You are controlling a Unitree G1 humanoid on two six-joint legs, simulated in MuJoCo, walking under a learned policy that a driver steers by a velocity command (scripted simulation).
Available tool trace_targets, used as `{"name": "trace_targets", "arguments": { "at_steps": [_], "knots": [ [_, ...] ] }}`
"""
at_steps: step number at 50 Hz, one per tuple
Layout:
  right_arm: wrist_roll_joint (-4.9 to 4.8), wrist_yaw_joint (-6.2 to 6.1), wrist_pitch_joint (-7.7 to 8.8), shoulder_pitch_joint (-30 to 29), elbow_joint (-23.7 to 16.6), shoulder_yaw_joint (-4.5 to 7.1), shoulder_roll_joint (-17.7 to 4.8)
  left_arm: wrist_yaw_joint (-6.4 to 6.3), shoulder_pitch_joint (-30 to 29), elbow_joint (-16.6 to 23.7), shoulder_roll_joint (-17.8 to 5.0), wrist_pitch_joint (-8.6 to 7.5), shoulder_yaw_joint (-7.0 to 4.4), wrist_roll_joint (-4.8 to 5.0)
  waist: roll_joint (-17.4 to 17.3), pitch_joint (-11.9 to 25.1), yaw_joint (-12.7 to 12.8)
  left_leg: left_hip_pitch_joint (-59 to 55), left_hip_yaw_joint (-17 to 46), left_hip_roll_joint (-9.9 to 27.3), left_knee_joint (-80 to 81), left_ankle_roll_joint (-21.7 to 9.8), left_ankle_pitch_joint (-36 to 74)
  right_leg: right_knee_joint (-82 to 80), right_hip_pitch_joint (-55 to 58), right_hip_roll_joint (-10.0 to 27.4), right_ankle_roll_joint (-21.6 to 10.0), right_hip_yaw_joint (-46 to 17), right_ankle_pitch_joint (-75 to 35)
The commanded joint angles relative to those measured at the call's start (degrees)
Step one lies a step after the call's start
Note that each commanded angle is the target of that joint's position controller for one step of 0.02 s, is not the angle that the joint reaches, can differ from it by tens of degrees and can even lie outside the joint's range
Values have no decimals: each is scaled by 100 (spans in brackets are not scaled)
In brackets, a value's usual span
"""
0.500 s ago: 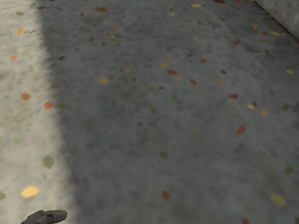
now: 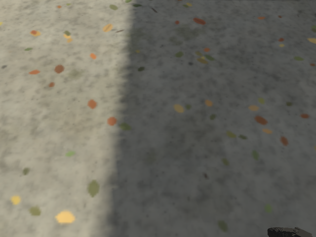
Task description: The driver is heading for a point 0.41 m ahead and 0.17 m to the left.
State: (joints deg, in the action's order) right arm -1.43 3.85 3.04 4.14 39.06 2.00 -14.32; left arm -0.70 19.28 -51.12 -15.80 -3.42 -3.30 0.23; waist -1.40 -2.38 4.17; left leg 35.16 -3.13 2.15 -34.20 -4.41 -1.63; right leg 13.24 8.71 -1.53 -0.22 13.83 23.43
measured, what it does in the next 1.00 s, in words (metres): walks ahead, turning left: left foot, then right foot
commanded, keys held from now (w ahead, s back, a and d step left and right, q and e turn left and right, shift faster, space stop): w+q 0.38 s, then no key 0.62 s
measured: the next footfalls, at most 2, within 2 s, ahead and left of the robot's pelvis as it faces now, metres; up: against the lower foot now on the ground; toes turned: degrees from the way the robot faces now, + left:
left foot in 0.04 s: +0.21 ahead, +0.09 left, +0.00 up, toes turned +4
right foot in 0.50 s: +0.52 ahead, -0.07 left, +0.00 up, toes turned +18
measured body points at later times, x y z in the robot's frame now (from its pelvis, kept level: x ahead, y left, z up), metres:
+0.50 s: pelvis +0.30 +0.00 +0.00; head +0.33 +0.02 +0.45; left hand +0.46 +0.29 -0.07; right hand +0.44 -0.27 -0.10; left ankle +0.17 +0.09 -0.72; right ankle +0.48 -0.08 -0.72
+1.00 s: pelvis +0.41 +0.02 +0.01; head +0.42 +0.03 +0.46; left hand +0.45 +0.29 -0.11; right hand +0.63 -0.17 -0.09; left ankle +0.38 +0.15 -0.72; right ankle +0.48 -0.08 -0.72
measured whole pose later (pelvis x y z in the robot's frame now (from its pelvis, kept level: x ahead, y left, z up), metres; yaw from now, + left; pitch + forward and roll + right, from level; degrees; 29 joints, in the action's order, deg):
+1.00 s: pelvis +0.41 +0.02 +0.01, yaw +19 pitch -1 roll -1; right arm 1.3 -1.4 -0.9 12.2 40.0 1.7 -13.6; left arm 0.8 9.8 -47.5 -13.5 -1.3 -0.6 -1.0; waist 0.4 -1.0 0.9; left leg 15.1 3.4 1.0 -32.5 1.3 -16.7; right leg 29.8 -15.4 -0.6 -0.2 1.4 13.7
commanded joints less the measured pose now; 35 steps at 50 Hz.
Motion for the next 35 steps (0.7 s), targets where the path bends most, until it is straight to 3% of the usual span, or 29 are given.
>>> {"name": "trace_targets", "arguments": {
  "at_steps": [1, 2, 3, 4, 5, 6, 7, 8, 9, 12, 17, 19, 22, 24, 25, 26, 27, 28, 29, 30, 31, 32, 33, 35],
  "knots": [
    [-28, 11, 28, 668, -406, 380, -952, -124, -79, 359, -1257, 122, -288, 9, 742, 634, -795, -1236, -404, -601, -45, -405, -741, 2063, -41, 1644, -556, -201, -7308],
    [-27, -85, -3, 1628, -201, 563, -1272, -156, -223, 439, -1243, 120, -263, 29, 551, 1082, -1355, -2815, -101, -617, 381, -660, -461, 3454, -952, 1433, -361, -120, -6565],
    [9, -210, -58, 2068, -119, 708, -1847, -97, 257, 676, -592, 8, -69, -137, -713, 1741, -1072, -5132, 2252, 788, 247, -1394, -632, 5590, -3318, 748, -44, -210, -2390],
    [15, -196, 10, 1977, -281, 646, -1821, 22, 278, 844, -404, -253, 65, -83, -928, 2586, -882, -6140, 5212, 1769, 1282, -2265, -1504, 6921, -4795, -246, 64, -1513, 1084],
    [76, -191, 48, 1962, -265, 525, -1384, 117, -538, 1030, -912, -428, -79, 154, -380, 2119, -1209, -5854, 4636, 1598, 1654, -1865, -1598, 7028, -5402, 126, -63, -2108, 675],
    [71, -195, 86, 1652, -259, 477, -1218, 142, -812, 1185, -893, -512, -52, 234, -92, 1301, -1015, -4968, 3793, 1395, 1739, -1622, -1248, 6566, -5487, 374, -161, -2024, 151],
    [55, -195, 106, 1250, -320, 433, -1083, 101, -809, 1142, -814, -530, -47, 122, 354, 808, -698, -4029, 3170, 1127, 1805, -1445, -630, 5995, -5218, 603, -132, -1960, -162],
    [96, -210, 119, 960, -415, 380, -925, 70, -702, 1092, -868, -476, -95, 15, 291, 579, -478, -3363, 2728, 918, 1910, -1362, -66, 5592, -4817, 763, -66, -1954, -367],
    [144, -226, 120, 823, -494, 360, -880, 74, -570, 1086, -874, -390, -115, -28, 138, 511, -325, -2914, 2551, 785, 2040, -1350, 201, 5435, -4492, 830, 14, -1957, -487],
    [93, -308, 149, 875, -442, 404, -1029, 38, -588, 1164, -671, -217, -75, -131, 28, 382, -243, -2158, 2035, 585, 2191, -1379, 843, 4700, -4286, 820, 351, -1750, -852],
    [33, -445, 44, 1270, -293, 450, -1196, 71, -1742, 1474, -409, -245, 53, -88, -248, 242, -712, -1761, 1591, 117, 1979, -895, 46, 2418, -3813, 394, 503, -1603, -2708],
    [15, -453, 9, 1484, -211, 465, -1242, 122, -2019, 1569, -492, -288, 31, -10, -340, 265, -836, -1919, 1861, 232, 1840, -829, -288, 2017, -3642, 255, 480, -1660, -2892],
    [30, -509, -80, 1633, -105, 428, -1096, 204, -1951, 1572, -726, -370, -69, -65, -508, 359, -785, -2634, 2188, 429, 1059, -629, 371, 1544, -3592, 163, 258, -1737, -2660],
    [59, -543, -129, 1461, -140, 398, -985, 219, -1487, 1457, -775, -435, -134, -125, -621, 549, -495, -2838, 2259, 354, 406, -392, 1010, 1217, -3028, 119, -14, -1606, -2745],
    [85, -542, -117, 1412, -204, 337, -801, 194, -1125, 1411, -895, -476, -176, -216, -541, 851, -297, -2691, 2076, 42, -245, -155, 1186, 1095, -2254, 351, -214, -1654, -3541],
    [200, -545, -86, 1608, -362, 218, -505, 169, -521, 1413, -1270, -496, -236, -352, 297, 1699, -185, -1820, 1747, -371, -1755, 167, -380, 1611, -632, 1462, -696, -2622, -5609],
    [97, -513, -54, 2683, -208, 154, -399, 200, -188, 1220, -1372, -368, -288, -301, 1967, 2528, -468, -407, 1385, -1018, -3478, 545, -3963, 1506, 833, 2689, -1807, -4620, -6009],
    [25, -510, -98, 2743, -45, 255, -975, 232, -173, 1254, -1069, -269, -235, -69, 1351, 2484, -348, -3, 1625, -688, -4098, 642, -3778, 1229, 621, 2651, -1774, -5025, -4342],
    [-5, -531, -182, 2032, -115, 320, -1175, 212, -445, 1332, -785, -201, -147, -38, 860, 1734, -175, 271, 1461, -528, -4294, 725, -3389, 1075, 23, 2334, -1526, -4313, -3587],
    [45, -571, -271, 1587, -193, 309, -1128, 205, -811, 1354, -566, -148, -39, -93, 514, 1279, -221, 196, 1293, -350, -4041, 766, -3094, 931, -697, 2035, -1358, -3761, -3384],
    [106, -594, -350, 1334, -279, 303, -1038, 206, -1123, 1353, -400, -117, 44, -115, 471, 909, -350, -25, 1240, -144, -3602, 787, -2905, 786, -1385, 1816, -1289, -3364, -3380],
    [108, -589, -414, 1370, -298, 266, -853, 204, -1312, 1306, -391, -91, 65, -154, 667, 732, -543, -514, 1117, 12, -3003, 786, -2787, 620, -1976, 1580, -1176, -2992, -3394],
    [119, -595, -447, 1478, -255, 213, -664, 205, -1430, 1256, -423, -78, 51, -178, 850, 669, -629, -954, 887, -1, -2423, 817, -2684, 520, -2356, 1353, -1140, -2626, -3638],
    [164, -608, -424, 1535, -198, 130, -445, 186, -1479, 1169, -537, -54, 8, -175, 998, 850, -637, -1564, 650, -34, -1468, 860, -2462, 569, -2463, 1248, -1226, -2246, -4447]
  ]
}}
